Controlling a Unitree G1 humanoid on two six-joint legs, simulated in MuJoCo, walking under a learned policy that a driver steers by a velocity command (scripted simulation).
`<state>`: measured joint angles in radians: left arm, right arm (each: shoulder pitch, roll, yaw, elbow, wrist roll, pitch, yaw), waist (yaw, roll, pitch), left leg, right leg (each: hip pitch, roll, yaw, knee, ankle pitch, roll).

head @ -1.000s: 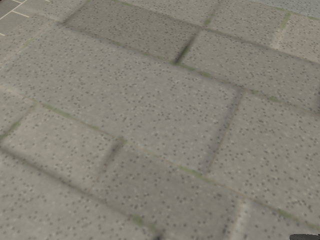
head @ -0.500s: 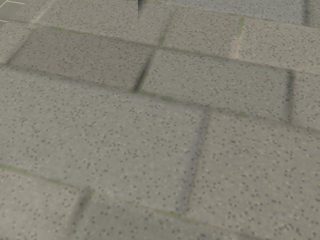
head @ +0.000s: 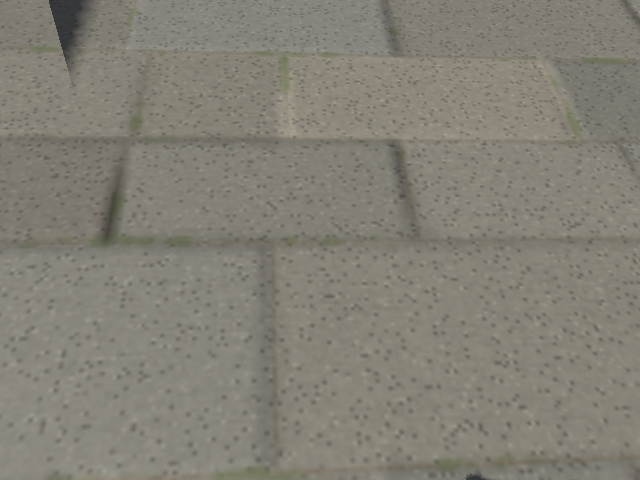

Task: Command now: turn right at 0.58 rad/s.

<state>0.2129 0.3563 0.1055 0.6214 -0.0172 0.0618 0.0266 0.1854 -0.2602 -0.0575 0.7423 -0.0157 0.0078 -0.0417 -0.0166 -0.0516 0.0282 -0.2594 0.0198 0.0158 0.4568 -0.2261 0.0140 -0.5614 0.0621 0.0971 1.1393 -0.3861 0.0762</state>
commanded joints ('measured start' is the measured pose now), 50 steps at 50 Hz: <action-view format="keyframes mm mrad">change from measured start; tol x32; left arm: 1 -69 36 2 -102 -8 -12 -4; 50 37 156 31 8 72 -80 -17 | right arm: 1 -8 -158 -36 -66 -2 -2 -15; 50 -41 -179 -56 -160 33 11 6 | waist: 1 -28 213 -56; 11 19 225 -98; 14 17 -282 -117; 35 -21 310 -66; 50 38 -189 -60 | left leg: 1 210 232 -166 -142 295 199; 11 150 282 -28 -15 376 146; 14 -412 15 119 524 -435 -95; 16 -422 32 -64 743 -386 -86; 29 -80 26 12 191 -121 -62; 33 26 125 -177 43 425 71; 47 -12 107 -391 -18 130 111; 50 -446 -47 -193 566 -361 -17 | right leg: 1 -118 -53 -38 -60 16 34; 10 200 -75 -156 -526 53 -43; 14 631 -435 408 -757 818 -366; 31 390 -290 63 -725 387 -255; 37 9 -8 -23 -42 -287 -52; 47 404 -2 -89 -760 194 -44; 50 432 -482 539 -984 -262 -344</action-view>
